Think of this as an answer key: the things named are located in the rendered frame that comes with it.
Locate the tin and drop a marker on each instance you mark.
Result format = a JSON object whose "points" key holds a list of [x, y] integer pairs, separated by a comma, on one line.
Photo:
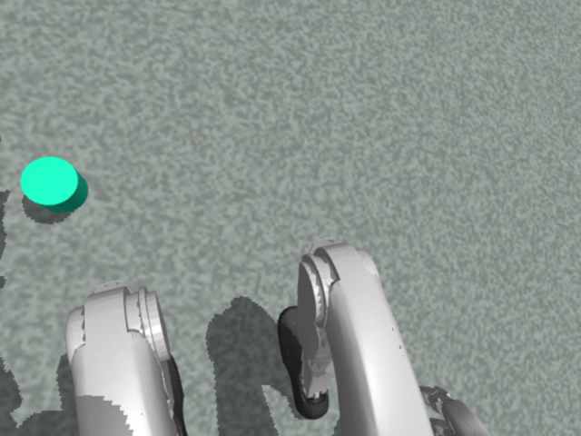
{"points": [[54, 184]]}

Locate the right robot hand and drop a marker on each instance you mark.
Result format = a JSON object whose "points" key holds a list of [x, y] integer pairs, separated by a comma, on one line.
{"points": [[460, 420]]}

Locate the right robot foot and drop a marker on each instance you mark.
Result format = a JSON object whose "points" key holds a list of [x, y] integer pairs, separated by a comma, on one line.
{"points": [[309, 408]]}

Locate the left robot foot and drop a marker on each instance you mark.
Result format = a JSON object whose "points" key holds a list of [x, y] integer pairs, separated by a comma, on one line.
{"points": [[178, 397]]}

